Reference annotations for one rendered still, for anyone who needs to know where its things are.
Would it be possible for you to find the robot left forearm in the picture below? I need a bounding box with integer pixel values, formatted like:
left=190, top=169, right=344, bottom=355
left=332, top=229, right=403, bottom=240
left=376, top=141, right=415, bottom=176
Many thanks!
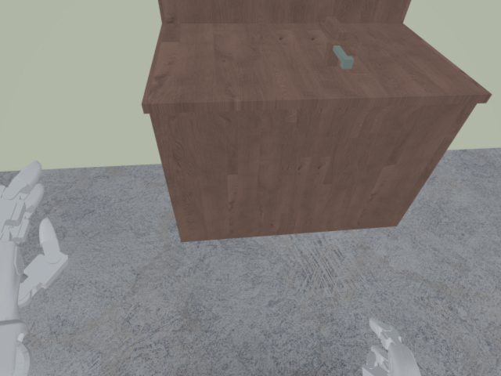
left=0, top=320, right=33, bottom=376

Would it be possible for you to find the counter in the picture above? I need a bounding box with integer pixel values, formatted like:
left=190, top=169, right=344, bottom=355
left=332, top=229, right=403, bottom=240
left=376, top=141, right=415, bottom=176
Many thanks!
left=142, top=0, right=492, bottom=242

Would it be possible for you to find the right robot hand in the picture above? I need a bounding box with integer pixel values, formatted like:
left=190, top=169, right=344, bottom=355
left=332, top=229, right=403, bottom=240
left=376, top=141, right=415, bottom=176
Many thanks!
left=362, top=318, right=421, bottom=376

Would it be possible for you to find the left robot hand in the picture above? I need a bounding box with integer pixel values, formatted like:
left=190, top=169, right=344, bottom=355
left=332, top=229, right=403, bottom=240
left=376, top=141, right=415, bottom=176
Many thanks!
left=0, top=161, right=68, bottom=321

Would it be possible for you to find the tap lever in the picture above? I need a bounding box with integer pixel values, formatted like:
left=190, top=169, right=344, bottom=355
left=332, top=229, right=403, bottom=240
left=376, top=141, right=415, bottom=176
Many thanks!
left=333, top=45, right=354, bottom=69

